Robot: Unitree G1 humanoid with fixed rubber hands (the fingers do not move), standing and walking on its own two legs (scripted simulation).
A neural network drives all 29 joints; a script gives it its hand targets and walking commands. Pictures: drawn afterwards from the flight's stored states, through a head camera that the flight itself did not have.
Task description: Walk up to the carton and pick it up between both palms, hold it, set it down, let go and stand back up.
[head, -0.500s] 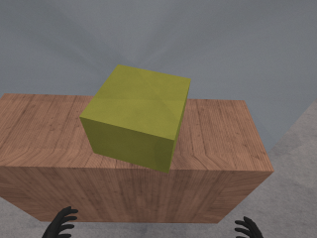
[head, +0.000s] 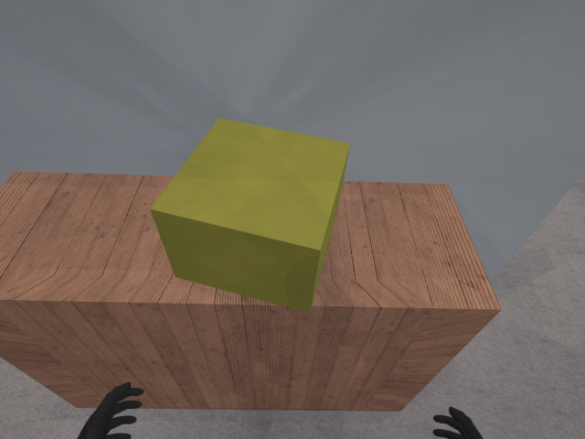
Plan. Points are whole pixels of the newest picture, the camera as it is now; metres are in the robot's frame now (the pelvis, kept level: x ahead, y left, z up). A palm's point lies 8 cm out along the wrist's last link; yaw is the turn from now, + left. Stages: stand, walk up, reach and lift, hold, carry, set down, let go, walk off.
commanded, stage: stand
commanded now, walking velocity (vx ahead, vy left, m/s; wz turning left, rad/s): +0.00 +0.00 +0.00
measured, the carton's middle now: (262, 210) +0.50 +0.05 +0.01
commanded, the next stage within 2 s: walk up in 0.68 s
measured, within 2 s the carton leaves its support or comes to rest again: neither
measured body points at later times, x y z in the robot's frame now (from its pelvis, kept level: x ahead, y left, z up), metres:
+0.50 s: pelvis +0.00 +0.00 +0.00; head +0.01 +0.01 +0.45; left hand +0.16 +0.26 -0.09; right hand +0.13 -0.26 -0.11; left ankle +0.03 +0.12 -0.72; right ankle +0.03 -0.12 -0.72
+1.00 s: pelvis -0.01 +0.01 +0.00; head +0.02 +0.02 +0.45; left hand +0.13 +0.28 -0.10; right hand +0.12 -0.26 -0.11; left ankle +0.00 +0.12 -0.68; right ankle +0.03 -0.12 -0.72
